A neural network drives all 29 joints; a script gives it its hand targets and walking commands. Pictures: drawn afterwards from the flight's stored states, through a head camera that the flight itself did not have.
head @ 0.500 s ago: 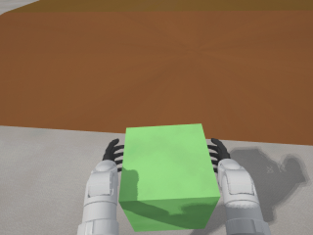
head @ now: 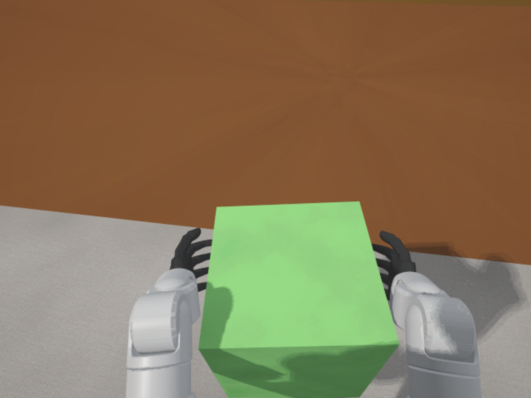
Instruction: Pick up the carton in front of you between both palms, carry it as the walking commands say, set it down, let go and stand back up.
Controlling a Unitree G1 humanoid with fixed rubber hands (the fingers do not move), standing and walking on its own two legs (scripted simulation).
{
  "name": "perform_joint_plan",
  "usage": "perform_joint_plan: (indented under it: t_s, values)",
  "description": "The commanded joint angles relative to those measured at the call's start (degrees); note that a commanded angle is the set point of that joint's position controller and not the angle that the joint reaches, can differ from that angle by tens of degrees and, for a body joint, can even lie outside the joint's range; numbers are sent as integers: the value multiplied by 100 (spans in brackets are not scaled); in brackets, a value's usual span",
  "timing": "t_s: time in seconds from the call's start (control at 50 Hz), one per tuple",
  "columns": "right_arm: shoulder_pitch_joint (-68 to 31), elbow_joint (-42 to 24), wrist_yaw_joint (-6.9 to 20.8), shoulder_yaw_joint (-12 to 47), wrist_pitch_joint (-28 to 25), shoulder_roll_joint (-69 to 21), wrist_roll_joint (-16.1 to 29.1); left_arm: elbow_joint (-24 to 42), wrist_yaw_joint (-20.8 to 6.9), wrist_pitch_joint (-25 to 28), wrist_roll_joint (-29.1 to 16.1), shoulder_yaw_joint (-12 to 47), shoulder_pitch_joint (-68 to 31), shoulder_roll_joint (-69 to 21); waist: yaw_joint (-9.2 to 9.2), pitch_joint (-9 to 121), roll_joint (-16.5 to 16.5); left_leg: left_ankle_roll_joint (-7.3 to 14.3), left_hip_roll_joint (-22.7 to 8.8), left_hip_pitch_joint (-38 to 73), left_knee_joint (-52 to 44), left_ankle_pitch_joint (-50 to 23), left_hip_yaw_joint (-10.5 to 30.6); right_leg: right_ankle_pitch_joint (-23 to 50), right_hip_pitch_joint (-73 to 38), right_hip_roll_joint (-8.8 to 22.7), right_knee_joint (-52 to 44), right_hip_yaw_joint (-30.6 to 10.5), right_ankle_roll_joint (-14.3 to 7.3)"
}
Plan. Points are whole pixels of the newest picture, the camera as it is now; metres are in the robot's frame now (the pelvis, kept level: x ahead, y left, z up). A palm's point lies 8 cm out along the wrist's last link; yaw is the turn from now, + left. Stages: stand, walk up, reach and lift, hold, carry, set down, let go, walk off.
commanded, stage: carry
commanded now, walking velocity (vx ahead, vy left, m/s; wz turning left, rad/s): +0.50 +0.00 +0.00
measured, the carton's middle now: (290, 306) +0.27 -0.01 +0.01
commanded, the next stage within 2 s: none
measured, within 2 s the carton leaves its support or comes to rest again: neither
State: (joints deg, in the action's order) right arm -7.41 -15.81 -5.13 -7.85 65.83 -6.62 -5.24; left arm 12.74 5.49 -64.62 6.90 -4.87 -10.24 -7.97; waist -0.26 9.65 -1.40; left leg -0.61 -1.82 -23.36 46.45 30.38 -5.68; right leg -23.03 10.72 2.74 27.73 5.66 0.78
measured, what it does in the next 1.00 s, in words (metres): walks ahead: left foot, then right foot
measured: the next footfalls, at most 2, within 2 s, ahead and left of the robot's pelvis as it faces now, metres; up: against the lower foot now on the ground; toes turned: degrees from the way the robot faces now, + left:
left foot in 0.08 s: +0.11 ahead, +0.09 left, +0.00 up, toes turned +6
right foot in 0.46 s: +0.45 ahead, -0.12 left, +0.00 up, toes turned -13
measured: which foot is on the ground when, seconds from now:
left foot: up 0.00-0.06, down 0.08-0.48, up 0.50-0.96, down 0.98-1.00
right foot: down 0.00-0.10, up 0.12-0.44, down 0.46-1.00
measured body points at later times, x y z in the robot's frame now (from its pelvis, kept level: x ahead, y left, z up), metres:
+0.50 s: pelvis +0.31 -0.04 -0.02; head +0.30 -0.04 +0.43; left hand +0.59 +0.11 +0.06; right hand +0.58 -0.20 +0.06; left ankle +0.09 +0.08 -0.70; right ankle +0.42 -0.11 -0.73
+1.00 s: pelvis +0.65 -0.03 -0.02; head +0.64 -0.02 +0.43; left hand +0.94 +0.11 +0.10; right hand +0.92 -0.19 +0.10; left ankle +0.77 +0.05 -0.73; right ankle +0.42 -0.11 -0.72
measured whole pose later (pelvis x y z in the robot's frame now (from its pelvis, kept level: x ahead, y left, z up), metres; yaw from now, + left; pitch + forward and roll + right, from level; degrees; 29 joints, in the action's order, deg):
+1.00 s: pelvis +0.65 -0.03 -0.02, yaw -2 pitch +2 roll +2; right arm -11.4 -27.0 -6.2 -5.7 71.8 -7.9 -5.3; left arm 27.2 5.3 -71.1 5.4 -7.1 -11.8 -7.5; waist 0.5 3.9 -2.4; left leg 4.8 -1.3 -28.0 30.7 6.1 -14.8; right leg -28.7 -3.5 4.6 31.5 10.9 0.3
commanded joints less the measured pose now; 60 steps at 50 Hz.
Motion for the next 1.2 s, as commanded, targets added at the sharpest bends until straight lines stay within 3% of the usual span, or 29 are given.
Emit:
perform_joint_plan:
  t_s: [0.0,0.04,0.06,0.08,0.1,0.12,0.16,0.18,0.28,0.36,0.42,0.44,0.46,0.48,0.5,0.54,0.56,0.64,0.74,0.84,0.9,0.94,0.96,0.98,1.0,1.02,1.06,1.1,1.18]
  values:
    - [-2884,-685,1490,4251,119,-5139,2310,1049,-1337,-245,-2287,4007,-2436,-5271,-166,718,-629,76,75,-1690,-1117,-446,-272,3523,-2419,1512,-639,-1656,-890]
    - [-2736,-825,1436,4240,171,-5167,2242,1232,-1384,-332,-2396,4051,-2474,-5151,48,1124,-574,139,449,1053,-2404,-1849,-749,3042,-873,945,-5,-318,-434]
    - [-2602,-809,1404,4167,200,-5110,2202,1334,-1405,-384,-2462,4071,-2501,-5022,128,1444,-160,262,261,2895,-2325,-2023,-546,2748,336,696,696,164,-217]
    - [-2455,-802,1353,4099,229,-4990,2093,1505,-1450,-467,-2520,4079,-2676,-4812,291,1502,1137,553,-1143,3580,-3280,-738,1769,1307,1484,198,2255,619,98]
    - [-2606,-760,1304,3996,244,-4911,1983,1630,-1503,-563,-2665,4145,-2966,-4732,228,1156,2056,1307,-2094,4086,-3434,-2107,3758,-506,2985,-356,3104,247,78]
    - [-2797,-895,1271,3973,312,-4890,1999,1437,-1537,-611,-2698,4168,-2997,-4758,199,1023,1330,1600,-2325,4059,-3125,-2682,3565,-744,3419,24,3820,-347,-170]
    - [-2945,-968,1256,4050,413,-4992,2073,1143,-1557,-639,-2696,4041,-2769,-4826,206,938,371,1339,-2091,3835,-3043,-3463,2627,-301,3591,361,3859,-470,-254]
    - [-3014,-985,1271,4108,443,-5049,2139,1018,-1543,-640,-2637,3997,-2661,-4904,189,856,263,1091,-1912,3695,-3158,-3557,2124,-4,3502,415,3401,-419,-241]
    - [-2887,-845,1473,4265,478,-5113,2372,644,-1385,-542,-2166,3808,-2080,-5134,152,574,757,788,-1281,3331,-3360,-4321,645,955,2929,76,1574,246,-62]
    - [-2697,-742,1598,4283,409,-5102,2364,723,-1339,-466,-1983,3823,-1987,-5202,159,184,1157,601,-1075,2519,-3247,-5080,-17,1830,1681,-239,329,832,-203]
    - [-2784,-865,1624,4310,369,-5047,2365,783,-1383,-415,-2065,3861,-2033,-5218,-17,742,1090,285,-812,1999,-1713,-5821,-718,1867,-405,-636,-53,1262,-331]
    - [-2809,-868,1627,4299,355,-5014,2331,826,-1410,-408,-2090,3866,-2043,-5225,-127,1043,832,187,-684,1336,-667,-4908,-749,1432,-1450,-342,-4,977,-304]
    - [-2817,-868,1639,4300,364,-4995,2294,789,-1426,-420,-2065,3841,-2003,-5160,-200,1318,-143,14,-379,449,915,-3366,-717,-67,-2026,939,-590,-1099,-591]
    - [-2914,-972,1631,4355,384,-5009,2307,566,-1466,-369,-2072,3859,-1986,-5201,-124,1553,-1645,-106,431,-1050,2423,-623,-201,-205,-2768,2236,-1634,-3819,-1418]
    - [-2888,-823,1628,4366,341,-5097,2251,701,-1502,-348,-2217,3946,-2041,-5368,-86,1376,-984,130,-8,-1390,3081,-524,524,175,-2485,2303,-1670,-3561,-1466]
    - [-2908,-832,1618,4366,222,-5427,2251,877,-1549,-264,-2383,4078,-2318,-5683,-40,1171,-79,273,-501,-1299,2793,-1078,627,1202,-1680,1925,-1551,-2395,-1161]
    - [-2841,-803,1598,4366,165,-5545,2228,964,-1567,-232,-2447,4145,-2414,-5770,-13,1098,47,270,-637,-1171,2318,-1329,639,1445,-1375,1781,-1598,-1958,-977]
    - [-2311,-632,1466,4382,-32,-5700,2009,1033,-1672,-159,-2560,4246,-2146,-5687,-30,1074,-375,133,-523,-1050,1153,-1720,221,1752,-1278,1445,-1792,-909,-836]
    - [-2275,-896,1333,4459,-57,-5492,1953,1188,-1729,-179,-2574,4189,-1976,-5280,-56,560,-565,8,-365,-1572,-217,-2362,-250,2903,-1722,1149,-1759,-244,-809]
    - [-2612,-1382,1304,4449,226,-4941,2138,1445,-1592,-391,-2445,3964,-1992,-4733,-98,2,-655,162,-138,-1352,-1334,-2794,-673,3747,-1771,991,-1648,195,-769]
    - [-2955,-1621,1294,4325,466,-4581,2292,1664,-1470,-589,-2406,3828,-2289,-4421,-55,63,-784,337,12,-495,-1710,-2963,-837,4745,-1826,1010,-1151,421,-631]
    - [-3095,-1605,1275,4173,606,-4339,2299,1798,-1408,-741,-2419,3753,-2562,-4170,90,598,-622,368,481,1102,-2032,-2563,-1238,5368,-1486,765,398,895,-410]
    - [-3241,-1603,1273,4086,671,-4211,2280,1834,-1386,-810,-2419,3729,-2771,-4033,212,1010,-303,384,65,2356,-2037,-2179,-694,4235,-655,632,1481,807,-307]
    - [-3421,-1479,1277,3963,714,-4009,2213,1933,-1355,-926,-2491,3760,-3088,-4015,257,1688,960,1215,-1655,3845,-2315,-1124,2038,2568,1060,129,3320,592,-70]
    - [-3471,-1372,1269,3927,750,-4070,2270,1957,-1347,-989,-2523,3730,-3304,-3904,248,1702,1879,1690,-2209,4165,-3293,-1413,3713,-372,2349,-585,4516,120,-51]
    - [-3708,-1419,1258,3934,798,-4089,2362,1800,-1325,-1011,-2532,3763,-3555,-4029,236,1559,1460,1682,-2165,4017,-3146,-2062,3132,-435,2757,-208,5220,-468,-241]
    - [-4216,-1462,1231,4012,828,-4284,2422,1626,-1307,-1000,-2582,3728,-3907,-4210,209,1369,438,1267,-1868,3291,-2923,-3115,2034,116,2747,249,4790,-664,-419]
    - [-4807,-1421,1226,4078,838,-4322,2529,1399,-1262,-993,-2559,3723,-4288,-4238,158,1359,429,994,-1637,2736,-3089,-2922,1290,550,2431,370,4105,-588,-392]
    - [-5542,-829,1234,3960,912,-4123,2711,728,-1103,-1025,-2463,3604,-4939,-4110,225,1204,756,1124,-1429,2647,-3283,-2919,676,807,2710,263,3054,-205,-235]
